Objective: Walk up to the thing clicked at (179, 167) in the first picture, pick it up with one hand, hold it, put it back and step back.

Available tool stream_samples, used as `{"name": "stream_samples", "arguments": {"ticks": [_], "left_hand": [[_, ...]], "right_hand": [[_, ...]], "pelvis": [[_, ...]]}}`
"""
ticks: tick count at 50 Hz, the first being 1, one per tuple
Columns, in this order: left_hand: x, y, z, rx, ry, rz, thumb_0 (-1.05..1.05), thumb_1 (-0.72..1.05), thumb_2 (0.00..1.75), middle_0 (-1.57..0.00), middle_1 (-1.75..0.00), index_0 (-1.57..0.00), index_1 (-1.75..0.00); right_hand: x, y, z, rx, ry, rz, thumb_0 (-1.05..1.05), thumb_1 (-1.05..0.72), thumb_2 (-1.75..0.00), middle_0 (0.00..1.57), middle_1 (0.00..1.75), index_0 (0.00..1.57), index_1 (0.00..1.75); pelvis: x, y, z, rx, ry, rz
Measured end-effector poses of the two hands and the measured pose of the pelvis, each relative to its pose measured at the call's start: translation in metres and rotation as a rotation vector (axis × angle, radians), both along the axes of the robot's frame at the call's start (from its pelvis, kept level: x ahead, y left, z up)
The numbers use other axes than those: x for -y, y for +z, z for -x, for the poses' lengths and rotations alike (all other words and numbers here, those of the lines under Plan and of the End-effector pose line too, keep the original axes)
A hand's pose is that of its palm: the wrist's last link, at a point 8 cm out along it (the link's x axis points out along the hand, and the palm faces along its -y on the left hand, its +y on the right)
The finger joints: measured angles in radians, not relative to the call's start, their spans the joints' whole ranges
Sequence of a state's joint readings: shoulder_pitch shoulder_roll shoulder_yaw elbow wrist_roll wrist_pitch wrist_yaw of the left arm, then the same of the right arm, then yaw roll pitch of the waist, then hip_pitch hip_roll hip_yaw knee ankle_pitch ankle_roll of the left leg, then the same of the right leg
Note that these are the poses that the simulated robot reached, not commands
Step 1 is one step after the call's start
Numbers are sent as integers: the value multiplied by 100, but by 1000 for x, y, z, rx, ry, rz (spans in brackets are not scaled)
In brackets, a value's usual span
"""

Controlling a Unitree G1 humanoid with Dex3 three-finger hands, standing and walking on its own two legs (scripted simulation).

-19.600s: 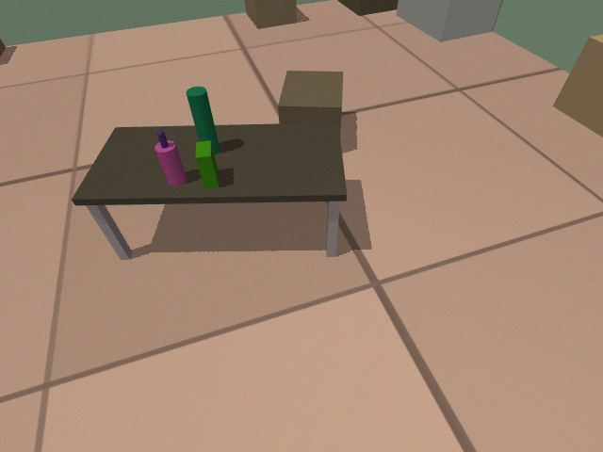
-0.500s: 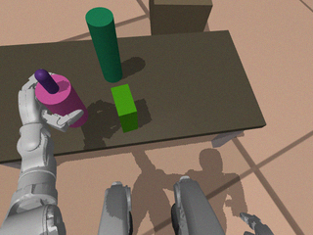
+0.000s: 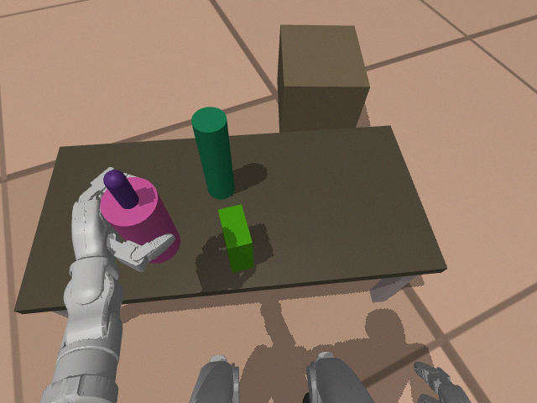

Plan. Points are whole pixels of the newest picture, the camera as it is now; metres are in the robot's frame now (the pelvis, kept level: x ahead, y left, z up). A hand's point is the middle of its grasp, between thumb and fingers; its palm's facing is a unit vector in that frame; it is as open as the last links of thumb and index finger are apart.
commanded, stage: lift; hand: left
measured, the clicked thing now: (140, 216) +0.38 +0.18 +0.05
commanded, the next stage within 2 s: hold in 0.68 s
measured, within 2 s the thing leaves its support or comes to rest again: neither
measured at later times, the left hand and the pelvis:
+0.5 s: hand (134, 216) +0.37 +0.18 +0.08, palm faces +0.13 -0.99 -0.02, open 10.3 cm; pelvis +0.01 +0.00 +0.05, yaw +1 degrees
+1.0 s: hand (133, 210) +0.36 +0.17 +0.11, palm faces +0.13 -0.99 -0.01, open 10.3 cm; pelvis +0.02 +0.00 +0.06, yaw +1 degrees
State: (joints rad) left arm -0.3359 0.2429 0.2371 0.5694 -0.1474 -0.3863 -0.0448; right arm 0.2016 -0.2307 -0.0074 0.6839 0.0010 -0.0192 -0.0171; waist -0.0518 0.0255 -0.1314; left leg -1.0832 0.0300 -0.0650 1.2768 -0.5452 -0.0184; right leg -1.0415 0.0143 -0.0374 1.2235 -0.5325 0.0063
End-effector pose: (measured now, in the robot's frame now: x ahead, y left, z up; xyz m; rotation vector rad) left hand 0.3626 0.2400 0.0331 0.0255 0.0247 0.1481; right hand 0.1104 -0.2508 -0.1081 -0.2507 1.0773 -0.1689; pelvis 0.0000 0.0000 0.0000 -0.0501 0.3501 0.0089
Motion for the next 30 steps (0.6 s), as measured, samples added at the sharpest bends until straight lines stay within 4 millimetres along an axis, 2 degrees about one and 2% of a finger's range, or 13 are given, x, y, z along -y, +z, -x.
{"name": "stream_samples", "arguments": {"ticks": [10, 21, 30], "left_hand": [[6, 21, 16, -14, -18, 8, -3, -61, 116, -73, -119, -79, -123], [10, 46, 24, 6, -20, 7, -3, -61, 116, -73, -119, -79, -123], [15, 58, 26, 3, -25, 17, -3, -61, 116, -73, -119, -79, -123]], "right_hand": [[-2, 28, -11, 41, 23, -1, 0, -93, -90, 20, 30, 20, 30], [-11, 43, -17, 64, 26, -28, 1, -93, -90, 20, 30, 20, 30], [-11, 55, -22, 84, 25, -30, 1, -93, -90, 20, 30, 20, 30]], "pelvis": [[-1, 23, -6, 61, 6, -7], [0, 40, -11, 111, 7, -15], [0, 51, -15, 147, 7, -20]]}}
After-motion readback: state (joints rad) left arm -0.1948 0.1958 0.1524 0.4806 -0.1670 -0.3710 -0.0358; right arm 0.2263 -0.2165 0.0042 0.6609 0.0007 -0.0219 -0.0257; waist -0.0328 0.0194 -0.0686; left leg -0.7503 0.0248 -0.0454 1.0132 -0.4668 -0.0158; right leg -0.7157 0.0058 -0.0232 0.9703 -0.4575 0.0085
